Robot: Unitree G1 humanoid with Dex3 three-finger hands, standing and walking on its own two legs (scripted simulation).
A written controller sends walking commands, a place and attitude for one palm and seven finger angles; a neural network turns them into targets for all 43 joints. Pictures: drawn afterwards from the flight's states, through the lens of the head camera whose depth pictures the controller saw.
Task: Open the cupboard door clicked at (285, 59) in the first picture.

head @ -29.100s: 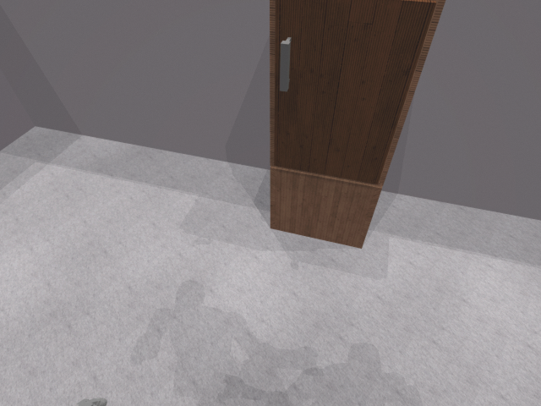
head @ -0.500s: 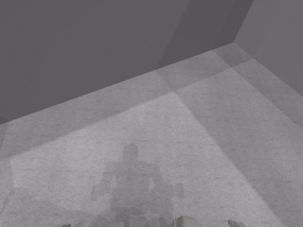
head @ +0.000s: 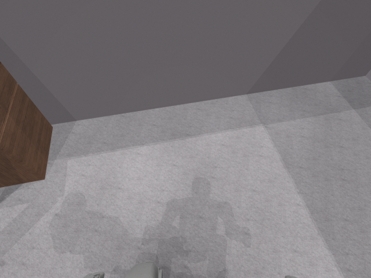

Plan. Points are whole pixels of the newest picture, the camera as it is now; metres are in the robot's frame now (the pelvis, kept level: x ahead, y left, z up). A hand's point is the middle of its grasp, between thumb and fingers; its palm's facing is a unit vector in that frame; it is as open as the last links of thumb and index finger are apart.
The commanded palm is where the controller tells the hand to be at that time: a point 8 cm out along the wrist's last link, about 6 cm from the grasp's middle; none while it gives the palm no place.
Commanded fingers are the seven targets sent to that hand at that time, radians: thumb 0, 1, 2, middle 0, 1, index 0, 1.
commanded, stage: turn to face it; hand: left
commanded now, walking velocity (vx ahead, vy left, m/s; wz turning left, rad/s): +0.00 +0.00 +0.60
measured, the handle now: out of the picture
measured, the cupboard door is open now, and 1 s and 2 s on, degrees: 44 44 44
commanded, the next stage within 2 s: take the last steps up to it in 1.48 s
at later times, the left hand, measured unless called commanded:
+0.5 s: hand out of the picture +0.08 +0.22 -0.16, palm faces +0.27 -0.92 -0.29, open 7.4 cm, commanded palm none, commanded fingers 0.00 0.90 0.90 -0.20 -0.30 -0.20 -0.30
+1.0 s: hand out of the picture -0.06 +0.22 -0.18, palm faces +0.59 -0.77 -0.24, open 7.4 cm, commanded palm none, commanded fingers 0.00 0.90 0.90 -0.20 -0.30 -0.20 -0.30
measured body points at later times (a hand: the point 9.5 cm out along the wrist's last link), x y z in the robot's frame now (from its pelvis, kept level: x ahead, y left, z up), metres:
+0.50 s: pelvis +0.02 -0.02 -0.01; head +0.07 -0.02 +0.44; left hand +0.06 +0.27 -0.13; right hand +0.15 -0.25 -0.16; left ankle +0.00 +0.12 -0.73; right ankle +0.04 -0.15 -0.74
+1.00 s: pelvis +0.01 +0.00 +0.00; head +0.04 +0.06 +0.44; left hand -0.10 +0.26 -0.16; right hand +0.25 -0.15 -0.12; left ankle -0.02 +0.08 -0.74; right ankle +0.06 -0.15 -0.66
